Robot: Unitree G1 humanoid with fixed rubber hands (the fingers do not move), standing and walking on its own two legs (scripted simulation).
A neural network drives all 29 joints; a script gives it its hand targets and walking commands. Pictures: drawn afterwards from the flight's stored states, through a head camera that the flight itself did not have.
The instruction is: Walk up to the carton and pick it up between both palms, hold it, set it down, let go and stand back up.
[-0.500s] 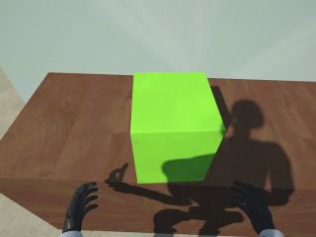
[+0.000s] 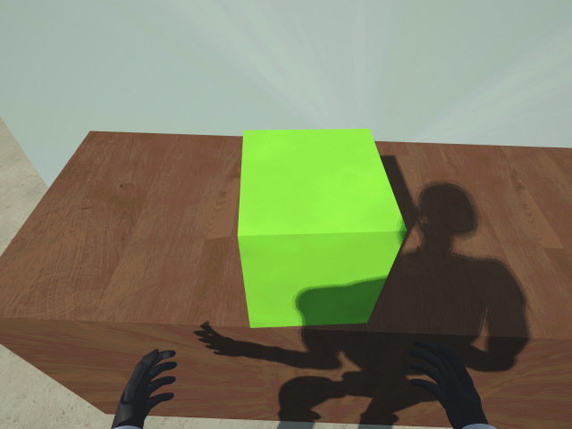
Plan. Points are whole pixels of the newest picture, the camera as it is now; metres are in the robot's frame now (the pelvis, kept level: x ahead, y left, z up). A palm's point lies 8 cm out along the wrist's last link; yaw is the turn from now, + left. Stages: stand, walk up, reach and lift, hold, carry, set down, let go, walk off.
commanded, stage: set down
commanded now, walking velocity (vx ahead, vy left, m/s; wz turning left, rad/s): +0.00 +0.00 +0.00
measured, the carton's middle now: (308, 231) +0.42 +0.00 +0.03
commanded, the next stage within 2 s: let go in 1.00 s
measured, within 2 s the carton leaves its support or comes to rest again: neither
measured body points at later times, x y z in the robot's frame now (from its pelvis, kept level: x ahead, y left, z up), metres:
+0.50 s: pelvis +0.01 +0.00 +0.00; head +0.04 +0.01 +0.45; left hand +0.17 +0.23 -0.08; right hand +0.19 -0.21 -0.07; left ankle +0.00 +0.15 -0.75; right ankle +0.00 -0.11 -0.75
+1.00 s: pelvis +0.01 +0.00 +0.00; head +0.04 +0.02 +0.45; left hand +0.17 +0.24 -0.09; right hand +0.19 -0.21 -0.08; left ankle +0.00 +0.15 -0.75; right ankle +0.00 -0.11 -0.75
